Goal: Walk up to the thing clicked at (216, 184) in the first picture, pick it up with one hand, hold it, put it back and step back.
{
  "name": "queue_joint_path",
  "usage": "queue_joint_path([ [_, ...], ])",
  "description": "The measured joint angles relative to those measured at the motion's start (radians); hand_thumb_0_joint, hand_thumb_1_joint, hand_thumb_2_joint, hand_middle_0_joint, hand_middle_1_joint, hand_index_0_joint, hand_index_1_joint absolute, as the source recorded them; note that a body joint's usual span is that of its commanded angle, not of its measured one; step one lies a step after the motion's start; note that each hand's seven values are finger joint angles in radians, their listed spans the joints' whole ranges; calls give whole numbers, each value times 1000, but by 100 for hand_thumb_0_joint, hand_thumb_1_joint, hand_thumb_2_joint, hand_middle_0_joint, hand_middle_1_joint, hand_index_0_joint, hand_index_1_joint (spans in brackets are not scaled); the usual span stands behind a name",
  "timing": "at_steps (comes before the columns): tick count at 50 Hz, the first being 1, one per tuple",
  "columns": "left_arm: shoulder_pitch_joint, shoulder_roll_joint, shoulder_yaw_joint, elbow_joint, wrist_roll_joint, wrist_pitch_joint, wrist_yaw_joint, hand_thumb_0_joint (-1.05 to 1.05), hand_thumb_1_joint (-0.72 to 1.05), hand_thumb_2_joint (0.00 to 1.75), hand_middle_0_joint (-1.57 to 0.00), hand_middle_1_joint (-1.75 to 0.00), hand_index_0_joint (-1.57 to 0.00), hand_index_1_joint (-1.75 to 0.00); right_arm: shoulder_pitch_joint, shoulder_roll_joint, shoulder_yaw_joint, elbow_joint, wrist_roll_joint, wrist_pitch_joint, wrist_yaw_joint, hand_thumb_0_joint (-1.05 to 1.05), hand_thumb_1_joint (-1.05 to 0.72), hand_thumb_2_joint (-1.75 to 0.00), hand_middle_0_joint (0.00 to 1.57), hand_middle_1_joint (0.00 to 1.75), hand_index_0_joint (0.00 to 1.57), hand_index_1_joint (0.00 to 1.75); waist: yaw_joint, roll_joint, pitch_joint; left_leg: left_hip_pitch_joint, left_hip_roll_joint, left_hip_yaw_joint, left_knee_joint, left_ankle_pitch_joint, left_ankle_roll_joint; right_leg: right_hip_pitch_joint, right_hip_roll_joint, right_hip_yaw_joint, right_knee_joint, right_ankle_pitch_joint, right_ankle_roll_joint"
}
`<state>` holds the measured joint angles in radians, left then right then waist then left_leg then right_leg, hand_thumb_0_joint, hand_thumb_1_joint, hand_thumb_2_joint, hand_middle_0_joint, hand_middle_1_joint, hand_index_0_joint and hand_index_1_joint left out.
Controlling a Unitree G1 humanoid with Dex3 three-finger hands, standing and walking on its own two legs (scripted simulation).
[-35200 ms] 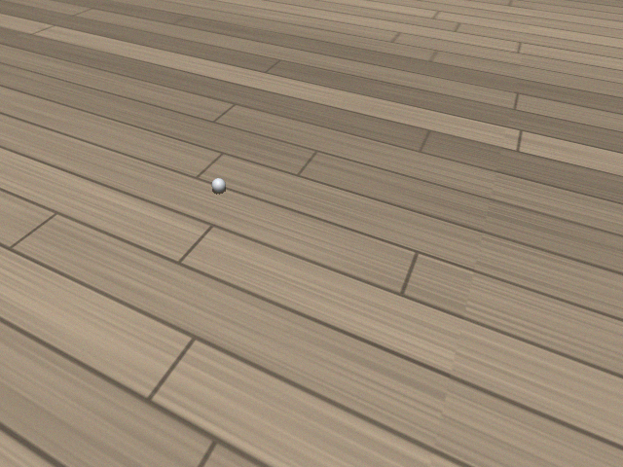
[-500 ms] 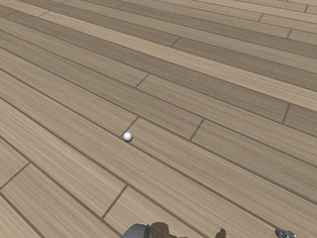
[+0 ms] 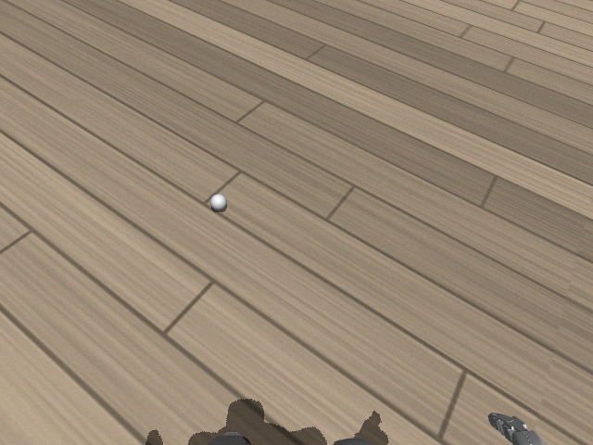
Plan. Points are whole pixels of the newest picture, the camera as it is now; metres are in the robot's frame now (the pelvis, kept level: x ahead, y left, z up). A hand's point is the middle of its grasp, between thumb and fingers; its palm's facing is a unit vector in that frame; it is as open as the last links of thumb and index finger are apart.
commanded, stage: step back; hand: left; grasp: from above
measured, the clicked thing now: (218, 202) +1.08 +0.30 -0.73
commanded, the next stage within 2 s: stand in 1.24 s
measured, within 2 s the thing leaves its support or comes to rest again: neither
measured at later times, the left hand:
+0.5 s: hand out of the picture -0.05 +0.28 -0.14, palm faces +0.05 -0.91 -0.42, open 7.4 cm
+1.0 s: hand out of the picture +0.02 +0.24 -0.14, palm faces +0.10 -0.92 -0.38, open 7.4 cm
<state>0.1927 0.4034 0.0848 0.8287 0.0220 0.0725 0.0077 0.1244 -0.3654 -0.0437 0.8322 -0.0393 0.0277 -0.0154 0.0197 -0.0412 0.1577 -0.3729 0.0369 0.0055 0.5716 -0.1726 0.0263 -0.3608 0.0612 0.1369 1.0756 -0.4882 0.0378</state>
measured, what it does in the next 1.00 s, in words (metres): steps on the spot: right foot, then left foot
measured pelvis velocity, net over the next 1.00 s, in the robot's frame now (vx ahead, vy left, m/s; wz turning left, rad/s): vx -0.04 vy -0.03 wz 0.09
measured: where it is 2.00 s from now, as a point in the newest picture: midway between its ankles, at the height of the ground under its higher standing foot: outside the picture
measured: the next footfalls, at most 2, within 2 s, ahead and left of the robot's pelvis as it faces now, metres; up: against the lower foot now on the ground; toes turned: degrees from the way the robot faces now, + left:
right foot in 0.08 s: -0.05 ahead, -0.16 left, +0.00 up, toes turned +1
left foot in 0.40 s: -0.04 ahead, +0.11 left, +0.00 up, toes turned +0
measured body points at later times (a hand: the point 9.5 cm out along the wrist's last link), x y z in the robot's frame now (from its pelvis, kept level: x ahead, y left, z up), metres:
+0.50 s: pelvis -0.09 -0.01 +0.00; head -0.08 -0.01 +0.45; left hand -0.05 +0.32 -0.12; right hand -0.04 -0.32 -0.13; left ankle -0.08 +0.11 -0.73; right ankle -0.09 -0.14 -0.70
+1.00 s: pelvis -0.04 -0.03 +0.00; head -0.02 -0.03 +0.45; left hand +0.02 +0.29 -0.12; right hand +0.05 -0.33 -0.14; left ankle -0.03 +0.11 -0.73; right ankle -0.02 -0.15 -0.73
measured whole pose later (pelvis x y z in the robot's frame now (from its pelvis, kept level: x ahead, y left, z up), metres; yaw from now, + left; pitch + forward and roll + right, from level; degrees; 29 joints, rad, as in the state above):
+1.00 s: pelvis -0.04 -0.03 +0.00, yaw +5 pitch -2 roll -1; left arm 0.16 0.34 0.05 0.98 0.03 -0.04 0.00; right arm 0.22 -0.39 -0.05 1.00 -0.03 0.00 0.01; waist 0.02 0.04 0.07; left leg -0.30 0.02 -0.04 0.67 -0.39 0.00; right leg -0.26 -0.04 -0.08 0.62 -0.32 0.00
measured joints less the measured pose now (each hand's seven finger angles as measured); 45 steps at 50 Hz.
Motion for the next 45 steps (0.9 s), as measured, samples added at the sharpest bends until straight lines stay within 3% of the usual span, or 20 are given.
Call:
queue_joint_path([
  [4, 35, 10, -6, 57, 0, -26, -5, 0, 90, 90, -20, -30, -21, -30, -50, -23, -3, -23, -1, 7, 10, 0, -90, -90, 21, 30, 21, 30, 14, 12, -2, -65, 29, 30, 58, 13, -19, 162, -65, -65, -390, 24, -18],
  [6, 31, -23, -6, 103, 9, -38, -5, 0, 90, 90, -20, -30, -21, -30, -62, -51, -15, -10, 4, 21, 12, 0, -90, -90, 21, 30, 21, 30, -3, 94, 12, -91, 62, -23, 113, -21, -7, 192, -21, -108, -438, 75, -23],
  [7, 44, -34, -9, 111, 16, -41, -8, 0, 90, 90, -20, -30, -21, -30, -50, -54, -20, 0, 6, 28, 9, 0, -90, -90, 21, 30, 21, 30, -8, 110, -1, -106, 45, -57, 144, -106, -4, 186, -17, -120, -432, 81, -27],
  [9, 81, -37, -14, 114, 26, -41, -13, 0, 90, 90, -20, -30, -21, -30, -10, -43, -23, 28, 9, 40, 7, 0, -90, -90, 20, 30, 21, 30, 25, 83, -50, -127, -26, -89, 248, -242, -22, 154, -47, -92, -408, 78, -45],
  [11, 107, -41, -15, 124, 27, -42, -10, 1, 90, 90, -21, -30, -21, -30, 21, -43, -22, 53, 16, 42, 15, 0, -90, -90, 20, 30, 21, 30, 39, 68, -78, -127, -76, -113, 357, -243, -30, 147, -72, -72, -425, 98, -48],
  [13, 112, -48, -14, 133, 26, -48, -7, 1, 90, 90, -21, -30, -21, -30, 54, -52, -24, 69, 20, 33, 16, 0, -90, -90, 20, 30, 21, 30, 25, 82, -93, -112, -97, -136, 408, -214, -34, 147, -83, -88, -453, 125, -34],
  [16, 104, -43, -10, 122, 30, -66, -8, 1, 90, 90, -21, -30, -21, -30, 99, -55, -24, 100, 17, 24, 22, 0, -90, -90, 20, 30, 21, 30, 16, 100, -105, -41, -79, -121, 344, -229, -46, 132, -85, -115, -457, 136, -30],
  [19, 77, -25, -4, 101, 30, -76, -12, 1, 90, 90, -21, -30, -21, -30, 135, -43, -21, 135, 9, 15, 34, 0, -90, -90, 20, 30, 20, 30, 6, 100, -106, 57, -50, -76, 169, -282, -47, 117, -96, -156, -436, 126, -28],
  [21, 53, -1, -1, 96, 26, -72, -12, 1, 90, 90, -21, -30, -21, -30, 136, -14, -21, 159, 5, 3, 38, 0, -90, -90, 20, 30, 20, 30, 9, 51, -85, 112, -75, -45, 56, -165, -31, 106, -131, -150, -396, 108, -23],
  [22, 52, 11, 1, 95, 23, -68, -10, 1, 90, 90, -21, -30, -21, -30, 132, 4, -21, 165, 1, -4, 39, 1, -90, -90, 20, 30, 21, 30, 18, 13, -73, 133, -94, -20, 30, -136, -23, 99, -151, -124, -371, 97, -39],
  [25, 53, 7, -5, 124, 13, -56, -11, 1, 90, 90, -20, -30, -21, -30, 146, 19, -20, 149, -2, -32, 47, 1, -90, -90, 20, 30, 21, 30, -7, 14, -96, 137, -83, -21, 18, -135, 7, 39, -109, -114, -226, -5, -59],
  [27, 46, 8, -8, 133, 8, -57, -17, 1, 90, 90, -20, -30, -21, -30, 154, 23, -18, 142, -3, -40, 47, 0, -90, -90, 21, 30, 21, 30, -22, 19, -101, 151, -70, -32, -12, -124, 18, 6, -88, -120, -166, -8, -66],
  [33, 24, 11, -1, 131, 4, -80, -32, 1, 90, 90, -20, -30, -21, -30, 156, 6, -21, 127, -3, -49, 46, 0, -90, -90, 21, 30, 21, 30, -40, 20, -91, 168, -46, -41, -42, -113, -11, -4, -92, -144, -307, 57, -54],
  [35, 20, 6, -1, 134, 4, -91, -28, 0, 90, 90, -20, -30, -21, -30, 152, -10, -21, 125, 3, -38, 42, 0, -90, -90, 21, 30, 21, 30, -39, 29, -91, 156, -36, -42, -1, -141, -26, 39, -84, -155, -434, 123, -54],
  [36, 17, 1, -1, 137, 5, -98, -24, 0, 90, 90, -20, -30, -21, -30, 148, -18, -20, 125, 7, -31, 38, 0, -90, -90, 21, 30, 21, 30, -36, 39, -89, 145, -26, -44, 38, -165, -34, 60, -74, -160, -486, 206, -53],
  [37, 11, -10, 0, 142, 9, -104, -18, 0, 90, 90, -20, -30, -21, -30, 142, -27, -20, 127, 13, -24, 32, 0, -90, -90, 21, 30, 21, 30, -36, 62, -83, 130, -13, -62, 89, -192, -26, 68, -58, -174, -490, 252, -53],
  [39, 4, -31, -7, 144, 18, -109, -12, 0, 90, 90, -20, -30, -21, -30, 136, -29, -17, 136, 19, -11, 17, 0, -90, -90, 20, 30, 21, 30, -31, 84, -85, 88, -34, -114, 195, -281, -17, 72, -49, -193, -469, 231, -58],
  [41, -1, -46, -16, 145, 20, -106, -13, 0, 90, 90, -20, -30, -21, -30, 132, -26, -14, 145, 20, -7, 13, 0, -90, -90, 20, 30, 21, 30, -16, 81, -94, 54, -53, -100, 271, -329, -17, 80, -60, -192, -466, 211, -67],
  [45, -8, -70, -31, 145, 15, -113, -13, 0, 90, 90, -21, -30, -21, -30, 121, -29, -10, 156, 18, -14, 18, 0, -90, -90, 20, 30, 20, 30, -5, 91, -101, 21, -49, -93, 287, -295, -20, 104, -74, -202, -489, 205, -59],
])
